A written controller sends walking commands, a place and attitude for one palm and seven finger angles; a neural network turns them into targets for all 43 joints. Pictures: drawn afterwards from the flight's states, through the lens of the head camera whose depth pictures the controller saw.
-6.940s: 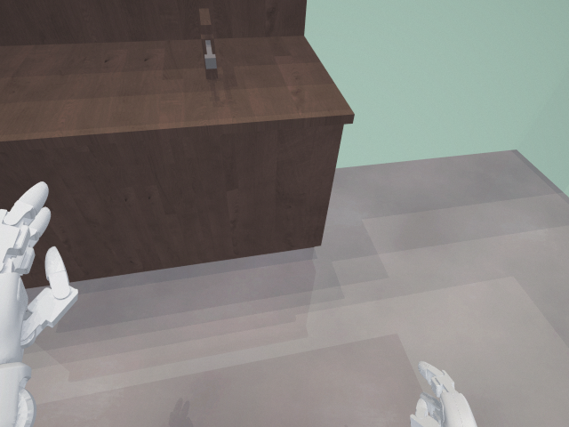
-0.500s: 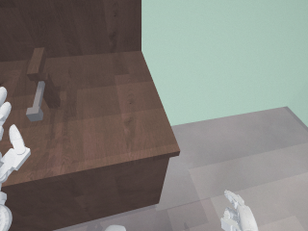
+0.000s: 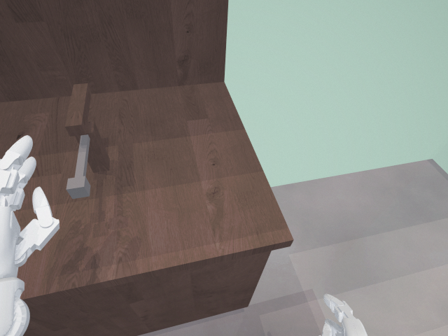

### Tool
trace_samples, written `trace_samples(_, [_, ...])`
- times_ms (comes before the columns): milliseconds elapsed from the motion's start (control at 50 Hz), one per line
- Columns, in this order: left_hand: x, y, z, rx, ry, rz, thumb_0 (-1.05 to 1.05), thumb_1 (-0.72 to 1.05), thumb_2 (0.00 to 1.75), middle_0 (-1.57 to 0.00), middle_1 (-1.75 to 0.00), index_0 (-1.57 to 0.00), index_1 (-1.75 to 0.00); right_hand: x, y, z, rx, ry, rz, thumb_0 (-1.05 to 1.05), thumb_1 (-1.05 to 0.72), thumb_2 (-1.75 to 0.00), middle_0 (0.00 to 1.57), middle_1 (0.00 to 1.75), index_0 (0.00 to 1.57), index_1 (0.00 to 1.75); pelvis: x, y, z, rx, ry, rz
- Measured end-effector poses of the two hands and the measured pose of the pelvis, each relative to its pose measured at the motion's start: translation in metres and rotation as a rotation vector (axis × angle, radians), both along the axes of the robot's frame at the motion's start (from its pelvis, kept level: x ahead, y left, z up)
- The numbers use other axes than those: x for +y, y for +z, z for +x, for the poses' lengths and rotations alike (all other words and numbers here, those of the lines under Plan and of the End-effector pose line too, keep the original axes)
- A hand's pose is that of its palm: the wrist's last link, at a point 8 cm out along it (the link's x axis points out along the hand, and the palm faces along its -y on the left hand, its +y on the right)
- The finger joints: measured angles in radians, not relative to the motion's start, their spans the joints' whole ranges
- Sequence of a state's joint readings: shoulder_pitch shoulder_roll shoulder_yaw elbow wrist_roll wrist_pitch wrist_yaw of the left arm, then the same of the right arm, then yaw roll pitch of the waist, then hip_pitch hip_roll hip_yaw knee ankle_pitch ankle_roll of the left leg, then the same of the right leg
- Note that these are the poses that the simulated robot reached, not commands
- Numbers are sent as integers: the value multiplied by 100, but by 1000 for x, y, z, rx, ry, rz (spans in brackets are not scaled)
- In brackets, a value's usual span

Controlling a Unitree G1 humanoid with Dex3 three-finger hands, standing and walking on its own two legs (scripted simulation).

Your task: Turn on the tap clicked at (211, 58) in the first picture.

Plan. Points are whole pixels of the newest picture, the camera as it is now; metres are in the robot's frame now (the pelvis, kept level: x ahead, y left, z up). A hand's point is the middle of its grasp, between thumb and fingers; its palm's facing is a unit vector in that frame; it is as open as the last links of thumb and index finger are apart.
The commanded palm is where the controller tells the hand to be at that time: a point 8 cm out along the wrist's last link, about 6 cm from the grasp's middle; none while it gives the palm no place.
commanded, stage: come to a stop and stand still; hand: left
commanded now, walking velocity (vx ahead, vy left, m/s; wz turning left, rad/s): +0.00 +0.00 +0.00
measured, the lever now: (78, 187) +0.32 +0.29 +0.08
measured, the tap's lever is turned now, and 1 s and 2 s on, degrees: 0 0 0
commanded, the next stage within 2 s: look again from close up in 0.40 s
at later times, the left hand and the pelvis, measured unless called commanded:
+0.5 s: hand (53, 207) +0.23 +0.25 +0.17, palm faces +0.43 -0.85 -0.32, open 7.4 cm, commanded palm +0.18 +0.28 +0.18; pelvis +0.02 +0.01 +0.00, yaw +0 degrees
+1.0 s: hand (22, 219) +0.21 +0.27 +0.17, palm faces +0.45 -0.83 -0.34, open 7.4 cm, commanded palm +0.15 +0.29 +0.18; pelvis -0.01 +0.01 +0.00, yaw -1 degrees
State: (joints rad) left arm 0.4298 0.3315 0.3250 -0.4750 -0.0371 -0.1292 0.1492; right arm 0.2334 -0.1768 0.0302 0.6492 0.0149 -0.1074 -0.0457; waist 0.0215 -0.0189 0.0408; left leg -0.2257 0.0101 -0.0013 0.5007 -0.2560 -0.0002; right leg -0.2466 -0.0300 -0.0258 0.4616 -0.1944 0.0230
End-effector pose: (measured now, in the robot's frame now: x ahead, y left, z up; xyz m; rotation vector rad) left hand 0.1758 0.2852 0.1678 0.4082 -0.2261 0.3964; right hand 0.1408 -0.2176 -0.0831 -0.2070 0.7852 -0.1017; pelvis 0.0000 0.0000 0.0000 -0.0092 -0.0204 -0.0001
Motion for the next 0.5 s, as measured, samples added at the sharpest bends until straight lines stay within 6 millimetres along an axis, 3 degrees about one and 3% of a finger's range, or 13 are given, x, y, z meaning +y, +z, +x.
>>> trace_samples(140, [3,16,18,-60,-47,45,2,89,90,-21,-30,-21,-30,0,18,30,-74,-19,-12,1,-91,-90,21,30,20,30,5,2,14,11,-3,-7])
trace_samples(260, [7,9,18,-15,-39,36,1,89,90,-21,-30,-21,-30,-1,25,50,-109,-22,-17,1,-91,-90,21,30,20,30,8,3,23,17,-6,-9])
trace_samples(360, [11,2,16,8,0,2,1,89,90,-21,-30,-21,-30,0,24,55,-101,-8,-23,1,-91,-90,20,30,20,30,8,3,24,14,-5,-9])
trace_samples(500, [5,8,16,-30,2,-10,2,89,90,-21,-30,-21,-30,3,20,51,-84,3,-13,1,-91,-90,21,30,20,30,5,3,21,8,-2,-9])
